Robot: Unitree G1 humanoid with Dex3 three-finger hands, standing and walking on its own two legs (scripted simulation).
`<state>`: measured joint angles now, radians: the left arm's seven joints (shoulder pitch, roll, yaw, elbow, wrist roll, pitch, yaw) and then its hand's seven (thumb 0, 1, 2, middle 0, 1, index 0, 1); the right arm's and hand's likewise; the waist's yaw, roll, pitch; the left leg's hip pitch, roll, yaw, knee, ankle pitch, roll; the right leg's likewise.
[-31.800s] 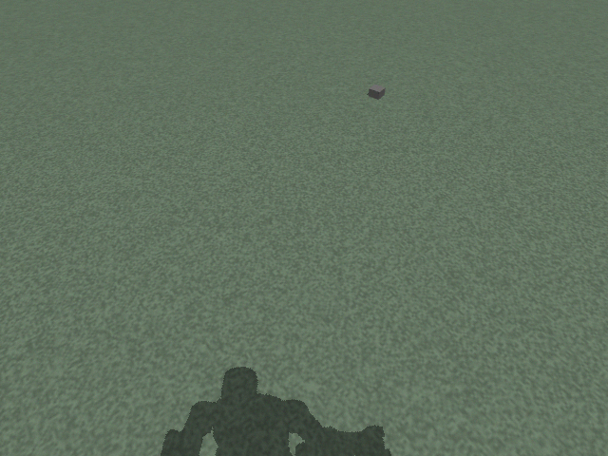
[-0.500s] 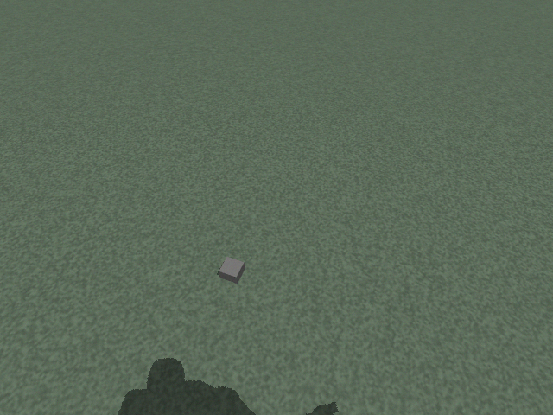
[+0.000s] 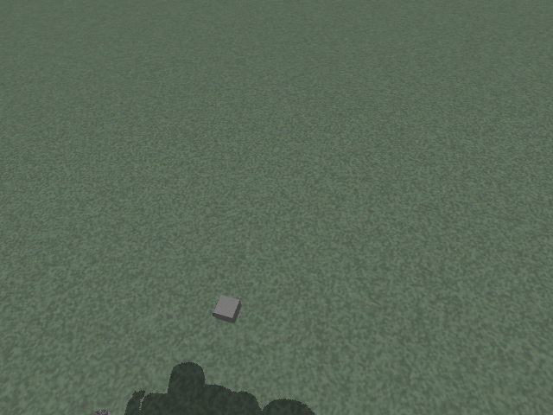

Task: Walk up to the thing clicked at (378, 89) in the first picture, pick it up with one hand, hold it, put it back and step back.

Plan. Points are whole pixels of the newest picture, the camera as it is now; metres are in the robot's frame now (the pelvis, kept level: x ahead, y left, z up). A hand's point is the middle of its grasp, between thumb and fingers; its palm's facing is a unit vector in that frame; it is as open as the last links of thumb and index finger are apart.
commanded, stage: walk up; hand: left
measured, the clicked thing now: (227, 309) +0.62 +0.23 -0.73
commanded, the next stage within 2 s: stand in 1.90 s
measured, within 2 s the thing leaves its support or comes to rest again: neither
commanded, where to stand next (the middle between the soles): +0.23 -0.01 m, yaw -1 degrees
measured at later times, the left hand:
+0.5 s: hand out of the picture +0.17 +0.31 -0.15, palm faces -0.06 -0.94 -0.33, open 7.4 cm
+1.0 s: hand (141, 348) +0.28 +0.26 -0.13, palm faces -0.03 -0.94 -0.33, open 7.4 cm
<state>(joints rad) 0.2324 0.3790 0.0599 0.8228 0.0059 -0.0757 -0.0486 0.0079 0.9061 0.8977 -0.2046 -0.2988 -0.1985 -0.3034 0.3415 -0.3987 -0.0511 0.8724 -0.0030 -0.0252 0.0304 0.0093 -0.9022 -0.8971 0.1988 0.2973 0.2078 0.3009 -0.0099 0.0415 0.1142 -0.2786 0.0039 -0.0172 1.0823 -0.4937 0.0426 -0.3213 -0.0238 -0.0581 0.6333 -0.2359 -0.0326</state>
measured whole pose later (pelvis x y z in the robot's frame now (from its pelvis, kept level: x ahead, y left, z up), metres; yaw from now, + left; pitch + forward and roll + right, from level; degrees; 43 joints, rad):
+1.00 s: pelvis +0.16 +0.02 +0.02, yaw -1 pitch -3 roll +0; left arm 0.07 0.35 0.00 1.06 -0.01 -0.01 -0.01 0.01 0.90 0.90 -0.21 -0.30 -0.20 -0.30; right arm 0.11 -0.35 0.01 1.09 0.00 -0.02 0.01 0.01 -0.90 -0.90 0.20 0.30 0.21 0.30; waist 0.00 -0.01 0.07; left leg -0.18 0.04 0.06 0.46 -0.23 -0.02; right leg -0.18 -0.04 -0.02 0.47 -0.24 0.02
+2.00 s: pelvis +0.18 +0.01 +0.03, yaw -1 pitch -2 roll +0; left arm 0.09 0.34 0.01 1.15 0.01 -0.01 -0.01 0.01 0.91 0.90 -0.20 -0.30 -0.20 -0.30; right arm 0.08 -0.34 0.00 1.15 -0.01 -0.01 0.00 0.01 -0.90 -0.90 0.20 0.30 0.21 0.30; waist 0.00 -0.01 0.05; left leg -0.10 0.05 0.05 0.31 -0.17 -0.03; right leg -0.10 -0.03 -0.03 0.32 -0.18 0.02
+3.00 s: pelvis +0.18 +0.01 +0.03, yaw -1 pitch -2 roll +0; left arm 0.12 0.35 0.00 1.13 0.01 -0.01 0.00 0.01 0.91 0.90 -0.21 -0.30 -0.20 -0.30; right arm 0.10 -0.34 0.00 1.14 -0.01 -0.01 0.01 0.01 -0.90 -0.90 0.20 0.30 0.21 0.30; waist 0.00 0.00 0.04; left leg -0.09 0.05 0.05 0.30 -0.17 -0.03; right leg -0.09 -0.03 -0.04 0.31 -0.18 0.02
